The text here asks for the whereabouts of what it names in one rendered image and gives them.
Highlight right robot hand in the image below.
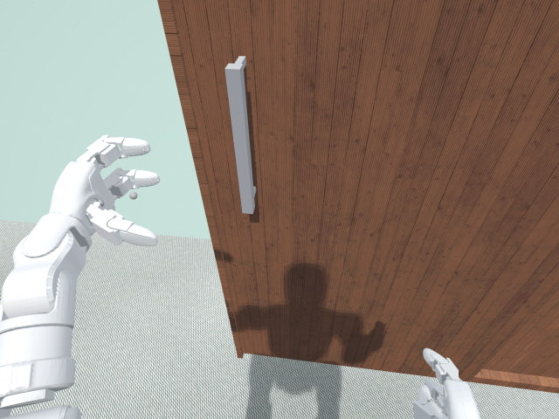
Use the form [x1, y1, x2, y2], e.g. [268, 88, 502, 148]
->
[413, 348, 481, 419]

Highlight wardrobe door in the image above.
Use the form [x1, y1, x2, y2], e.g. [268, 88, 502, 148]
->
[173, 0, 559, 381]
[482, 290, 559, 379]

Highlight left robot hand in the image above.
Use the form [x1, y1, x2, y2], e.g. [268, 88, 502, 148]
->
[49, 135, 160, 246]

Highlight robot left forearm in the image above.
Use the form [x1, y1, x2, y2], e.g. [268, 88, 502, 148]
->
[0, 213, 92, 418]

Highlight handle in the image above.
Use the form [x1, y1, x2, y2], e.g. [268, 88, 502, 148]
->
[225, 56, 256, 214]

